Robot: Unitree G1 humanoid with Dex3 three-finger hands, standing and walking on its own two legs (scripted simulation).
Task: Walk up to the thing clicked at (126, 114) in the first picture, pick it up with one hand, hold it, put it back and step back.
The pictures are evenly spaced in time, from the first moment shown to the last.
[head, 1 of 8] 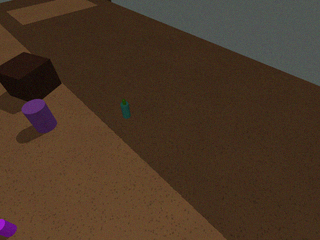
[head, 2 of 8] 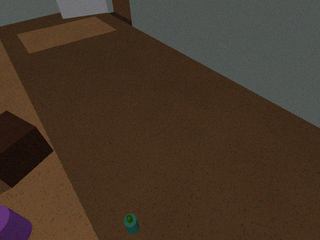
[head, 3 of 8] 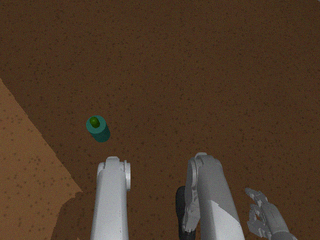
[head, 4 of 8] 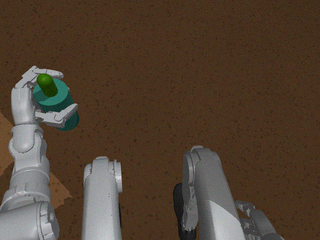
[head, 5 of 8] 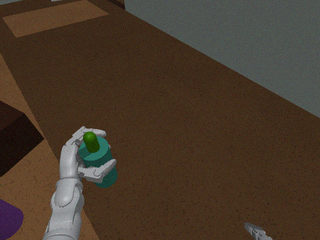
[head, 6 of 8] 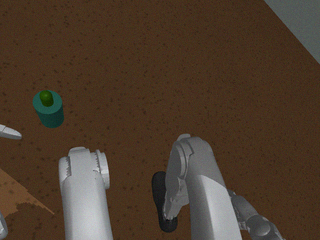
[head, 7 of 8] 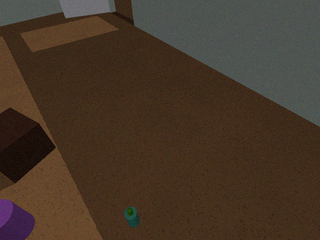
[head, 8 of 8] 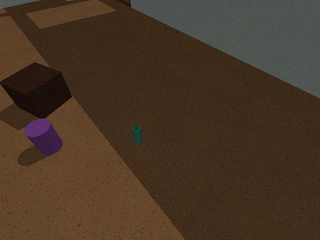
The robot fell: no
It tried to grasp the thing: yes
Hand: left
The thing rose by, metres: 0.68
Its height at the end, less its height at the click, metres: +0.00
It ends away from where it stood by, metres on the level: 0.01
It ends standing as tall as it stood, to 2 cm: yes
